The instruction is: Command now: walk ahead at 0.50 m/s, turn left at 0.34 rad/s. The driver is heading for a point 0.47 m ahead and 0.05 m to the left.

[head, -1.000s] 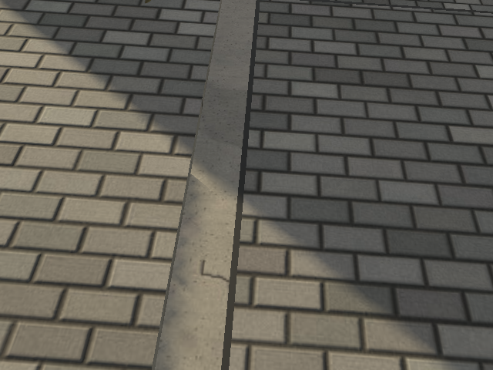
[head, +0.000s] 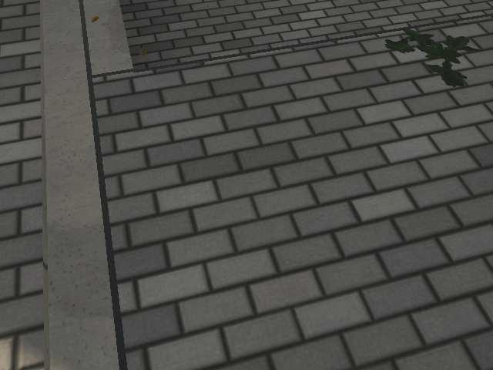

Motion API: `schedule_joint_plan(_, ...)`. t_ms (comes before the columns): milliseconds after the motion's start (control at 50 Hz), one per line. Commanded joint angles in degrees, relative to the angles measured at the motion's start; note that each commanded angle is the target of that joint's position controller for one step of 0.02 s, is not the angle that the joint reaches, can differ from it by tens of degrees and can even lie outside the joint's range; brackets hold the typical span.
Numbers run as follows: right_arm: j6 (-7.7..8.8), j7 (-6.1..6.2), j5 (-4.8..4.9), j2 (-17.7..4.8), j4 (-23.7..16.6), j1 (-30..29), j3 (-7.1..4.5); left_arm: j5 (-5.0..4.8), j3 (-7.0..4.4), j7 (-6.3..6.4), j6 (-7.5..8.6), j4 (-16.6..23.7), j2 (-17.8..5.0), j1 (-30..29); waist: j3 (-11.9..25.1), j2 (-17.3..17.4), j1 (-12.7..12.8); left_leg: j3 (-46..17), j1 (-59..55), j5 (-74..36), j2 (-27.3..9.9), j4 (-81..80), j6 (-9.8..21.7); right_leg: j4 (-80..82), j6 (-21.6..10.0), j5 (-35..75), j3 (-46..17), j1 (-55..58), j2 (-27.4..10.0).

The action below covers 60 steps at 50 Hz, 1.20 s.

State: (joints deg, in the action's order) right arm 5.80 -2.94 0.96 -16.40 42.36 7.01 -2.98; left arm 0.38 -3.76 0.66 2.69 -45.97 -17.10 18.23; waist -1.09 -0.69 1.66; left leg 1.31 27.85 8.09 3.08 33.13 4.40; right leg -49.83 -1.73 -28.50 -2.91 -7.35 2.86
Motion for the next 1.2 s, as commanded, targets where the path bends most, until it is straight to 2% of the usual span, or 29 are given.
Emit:
schedule_joint_plan(20,-0.33,0.56,0.47,-8.7,-0.8,13.3,-2.73,-2.01,-0.67,-1.06,3.73,7.6,-7.5,-3.4,9.6,7.8,-7.2,-38.5,-40.6,14.2,-19.3,-16.7,12.9,-24.6,0.1,3.3,-4.3,-37.4,-2.7)
schedule_joint_plan(40,-0.59,0.76,-0.22,-8.5,-1.6,10.9,-2.56,-1.27,-0.5,-0.94,4.38,8.4,-7.0,-6.6,5.8,2.2,-6.2,-33.5,-33.5,8.2,-17.2,-17.4,11.9,-21.2,-0.1,6.7,-3.4,-36.1,-4.5)
schedule_joint_plan(60,-0.72,0.99,-0.51,-7.8,-2.1,9.0,-2.29,-0.06,-0.81,-0.76,4.62,8.8,-6.9,-7.5,3.6,0.6,-4.5,-30.0,-28.1,1.7,-15.6,-18.2,11.7,-16.7,0.4,9.1,-3.2,-33.8,-6.0)
schedule_joint_plan(100,-0.85,1.44,-0.74,-7.0,-2.9,7.7,-1.93,0.6,-1.02,-0.62,4.03,9.1,-6.1,-5.8,3.6,3.5,-1.9,-26.0,-23.5,-6.3,-13.1,-19.8,11.8,-11.5,1.7,10.7,-2.9,-29.3,-7.0)
schedule_joint_plan(160,-0.99,2.45,-0.19,-8.5,-2.7,8.9,-2.43,0.68,-0.67,-0.12,2.82,9.8,-4.5,-7.3,2.3,3.9,-1.7,-21.7,-18.6,-12.0,-11.6,-21.0,12.0,-3.7,4.4,13.9,-1.1,-29.2,-6.8)
schedule_joint_plan(240,-1.96,3.68,0.31,-9.5,-1.5,11.6,-2.86,0.41,0.11,-0.26,3.11,11.7,-2.4,-15.4,1.0,4.7,-4.4,-17.3,-14.2,-10.7,-7.6,-20.3,8.5,11.7,6.0,29.1,-0.5,-24.7,-4.2)
schedule_joint_plan(340,-3.28,4.22,0.78,-9.0,-0.1,16.0,-2.85,-0.64,-0.12,-1.48,4.27,13.6,-3.4,-22.2,0.7,5.5,-6.5,-22.7,-18.6,-6.1,-8.9,-15.6,7.0,21.4,5.0,31.6,-1.8,-21.1,-1.5)
schedule_joint_plan(400,-3.78,4.45,0.39,-8.7,0.0,15.3,-2.99,-0.83,-0.88,-1.86,5.06,12.8,-5.1,-19.0,1.3,7.8,-4.4,-25.8,-23.3,-9.9,-11.1,-10.9,6.0,24.0,2.5,26.5,-1.6,-17.5,-2.0)
schedule_joint_plan(420,-3.81,4.33,0.28,-7.9,-0.2,14.4,-2.71,-0.49,-1.47,-1.67,5.32,11.5,-6.0,-14.5,3.3,7.9,-1.9,-24.7,-23.1,-15.4,-9.7,-7.2,5.0,26.5,0.7,27.4,-0.3,-11.0,-1.7)
schedule_joint_plan(440,-3.67,4.07,-0.25,-5.9,-1.0,13.5,-1.95,0.76,-2.21,-1.31,5.62,10.6,-7.9,-8.4,8.6,6.9,1.2,-21.9,-20.5,-19.2,-6.7,2.5,2.9,25.4,-2.3,30.6,-2.8,0.2,-5.7)
schedule_joint_plan(460,-3.34,4.23,-1.46,-3.6,-2.2,15.7,-1.07,1.85,-3.1,-1.08,5.55,10.1,-11.8,-0.8,17.1,-1.4,2.6,-17.0,-10.1,-5.9,-1.1,18.9,-0.2,21.4,-7.6,41.2,-14.4,17.1,-15.9)
schedule_joint_plan(480,-2.97,4.21,-0.06,-2.0,-1.6,24.2,-0.36,1.37,-3.61,-1.64,4.48,7.7,-13.1,2.1,22.0,-19.2,-0.4,-12.6,6.3,28.2,5.1,34.8,-4.0,25.2,-16.7,42.3,-36.0,28.7,-26.7)
schedule_joint_plan(500,-3.09,4.39,0.3,-7.4,-0.1,23.0,-1.3,-0.26,-2.37,-1.86,4.17,8.6,-7.9,0.8,17.6,-10.6,0.6,-15.0,10.1,27.6,1.1,40.5,-4.7,26.9,-15.2,37.6,-36.4,24.4,-26.0)
schedule_joint_plan(520,-3.57,4.48,0.15,-9.3,-1.0,16.4,-1.95,-0.34,-1.43,-1.81,3.86,9.2,-5.2,-2.8,10.7,-4.7,1.5,-13.6,10.7,23.7,-0.2,41.9,-5.7,26.8,-13.3,43.6,-27.0,16.8,-23.6)
schedule_joint_plan(540,-4.02,4.61,-0.63,-8.9,-1.9,12.5,-1.99,0.14,-0.64,-2.08,3.59,9.2,-4.0,-5.5,7.2,-0.4,0.6,-11.7,9.3,21.5,-1.7,40.1,-6.4,27.2,-12.2,52.0,-20.3,10.1,-21.0)
schedule_joint_plan(560,-4.3,4.58,-1.23,-8.0,-2.7,10.8,-2.05,0.28,-0.18,-2.26,3.51,8.6,-3.0,-7.3,5.1,0.0,-0.8,-11.0,7.7,19.9,-3.5,36.3,-6.7,27.9,-11.7,57.1,-16.3,5.2,-19.1)
schedule_joint_plan(600,-4.99,4.26,-0.81,-4.4,-2.5,12.1,-1.35,0.78,0.4,-2.47,3.55,7.2,-2.0,-9.2,4.8,-4.2,-3.4,-8.8,1.4,17.5,-5.2,27.5,-7.3,30.3,-10.5,59.7,-10.0,-1.0,-15.1)
schedule_joint_plan(640,-5.29,4.35,-0.91,-2.5,-2.5,11.8,-0.64,0.77,-0.07,-2.16,3.09,6.0,-4.0,-10.2,6.1,-6.3,-3.9,-6.2,-2.8,14.4,-5.2,18.8,-8.4,31.3,-11.4,63.4,-6.7,-3.3,-14.2)
schedule_joint_plan(680,-5.4,4.28,-1.12,-2.1,-2.5,10.2,-0.19,0.36,-0.55,-1.63,2.24,5.1,-5.9,-10.6,8.3,-6.3,-3.5,-4.9,-8.2,7.9,-5.1,11.4,-8.4,31.7,-11.2,62.8,-4.5,-4.6,-13.8)
schedule_joint_plan(720,-5.68,4.16,-0.99,-3.1,-2.6,8.1,-0.35,-0.08,-0.59,-1.37,1.53,3.9,-6.6,-9.5,8.9,-5.9,-2.5,-4.3,-11.0,2.9,-4.8,6.8,-8.1,32.0,-10.7,57.3,-4.0,-4.3,-13.9)
schedule_joint_plan(780,-6.05,4.08,-1.31,-4.1,-3.1,5.2,-0.71,-0.53,-0.05,-1.42,0.86,2.5,-6.2,-9.6,6.7,-5.1,-2.5,-3.9,-14.9,-0.9,-4.4,-1.1,-6.3,31.1,-9.4,44.0,-4.6,-5.6,-13.6)
schedule_joint_plan(820,-5.89,4.26,-2.17,-5.0,-3.7,3.9,-0.93,-0.8,0.8,-1.52,0.79,1.3,-4.4,-8.1,5.0,-3.5,-3.0,-5.4,-20.4,-9.4,-5.4,-10.2,-4.0,29.3,-5.5,31.6,-4.7,-7.7,-11.0)
schedule_joint_plan(840,-5.85,4.71,-2.49,-7.6,-4.5,3.7,-1.34,0.36,1.38,-1.54,1.05,1.0,-3.1,-6.2,6.4,0.2,-2.0,-10.3,-25.0,-20.8,-10.4,-9.6,-2.2,26.6,-2.6,24.3,-3.3,-9.8,-8.6)
schedule_joint_plan(860,-6.31,5.12,-2.16,-9.9,-4.7,2.3,-1.78,1.06,1.54,-1.72,1.26,-0.1,-2.4,-0.1,7.9,7.2,1.9,-13.1,-28.5,-24.3,-14.0,-6.4,1.5,25.7,-0.3,12.4,-0.2,-12.9,-4.6)
schedule_joint_plan(880,-6.61,4.78,-1.66,-6.0,-4.5,0.7,-0.98,0.93,2.13,-1.37,0.8,-0.4,-1.3,-0.6,8.7,8.5,1.2,-12.1,-24.3,-13.4,-12.7,-6.5,2.3,26.5,1.2,11.0,1.5,-9.1,-4.1)
schedule_joint_plan(900,-6.68,4.25,-1.49,-4.1,-4.8,-0.6,-0.64,0.73,1.91,-1.12,0.15,-0.1,-2.9,-4.2,5.2,6.7,-0.4,-10.8,-20.7,-7.0,-9.6,-6.9,0.7,26.4,1.8,13.0,1.9,-9.0,-3.7)
schedule_joint_plan(940,-6.26,3.78,-1.88,-4.4,-4.4,-0.3,-0.53,0.51,1.61,-0.58,-0.94,-0.2,-4.0,-5.5,2.8,5.1,-1.1,-9.5,-18.9,-8.2,-7.7,-6.3,-1.0,25.4,1.6,16.2,1.7,-9.6,-3.9)
schedule_joint_plan(1060,-5.16,3.75,-1.46,-4.5,-2.6,0.3,-0.64,0.16,1.56,0.1,-1.6,-1.7,-4.3,-5.0,4.9,3.2,-0.9,-8.8,-19.9,-19.3,-7.3,-3.4,-0.9,23.6,1.8,24.2,1.0,-5.3,-5.0)
schedule_joint_plan(1200,-5.08,3.59,-1.34,-4.2,0.4,-0.4,-0.74,0.02,1.36,0.82,-2.91,-4.2,-4.2,-5.7,4.0,1.5,-0.6,-8.3,-18.6,-16.8,-6.6,-4.1,-0.7,23.9,2.2,23.4,1.0,-3.1,-5.1)
